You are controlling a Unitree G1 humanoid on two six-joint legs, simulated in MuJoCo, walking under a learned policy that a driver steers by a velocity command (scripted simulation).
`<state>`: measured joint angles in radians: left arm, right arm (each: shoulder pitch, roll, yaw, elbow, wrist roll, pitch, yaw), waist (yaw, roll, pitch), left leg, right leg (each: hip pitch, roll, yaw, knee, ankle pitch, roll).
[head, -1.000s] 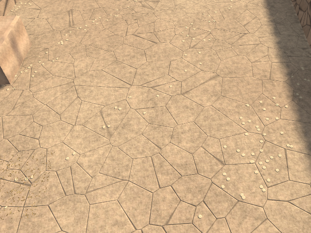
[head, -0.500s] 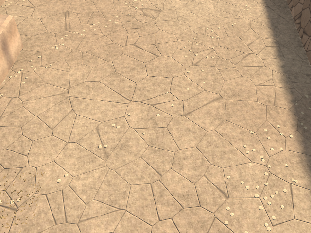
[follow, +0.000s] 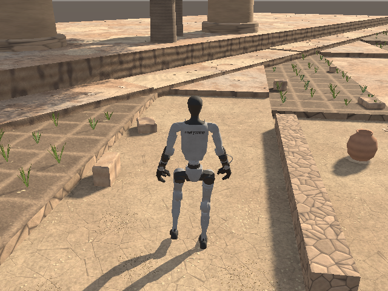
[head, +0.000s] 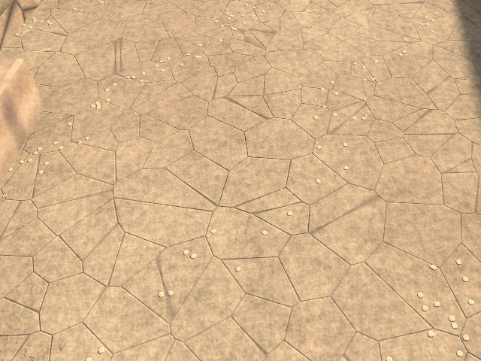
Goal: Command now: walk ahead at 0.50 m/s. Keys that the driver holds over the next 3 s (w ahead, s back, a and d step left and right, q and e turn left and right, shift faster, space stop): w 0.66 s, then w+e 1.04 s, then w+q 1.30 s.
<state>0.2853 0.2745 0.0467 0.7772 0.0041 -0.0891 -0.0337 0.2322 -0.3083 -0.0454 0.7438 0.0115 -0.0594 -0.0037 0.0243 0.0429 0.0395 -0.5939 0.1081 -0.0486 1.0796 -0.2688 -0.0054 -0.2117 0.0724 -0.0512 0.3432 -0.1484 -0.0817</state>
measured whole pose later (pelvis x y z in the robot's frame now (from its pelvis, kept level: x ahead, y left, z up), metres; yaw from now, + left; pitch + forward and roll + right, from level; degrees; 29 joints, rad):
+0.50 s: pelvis +0.28 +0.07 +0.00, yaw +0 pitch +1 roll +1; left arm 0.23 0.32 0.04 0.79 -0.01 -0.07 -0.01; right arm 0.28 -0.27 -0.04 0.77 0.00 -0.08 0.03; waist -0.02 -0.04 0.03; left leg -0.23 -0.05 0.05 0.37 -0.16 0.06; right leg -0.54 -0.09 0.03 1.09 -0.30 -0.01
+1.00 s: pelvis +0.56 -0.01 +0.00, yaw -8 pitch +1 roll +1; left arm 0.25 0.28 0.05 0.76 -0.01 -0.06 -0.04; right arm 0.22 -0.30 -0.04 0.78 0.00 -0.10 0.00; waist 0.01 0.02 0.05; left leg -0.46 0.06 -0.05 1.10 -0.34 0.00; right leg -0.31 0.09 0.03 0.43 -0.14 -0.09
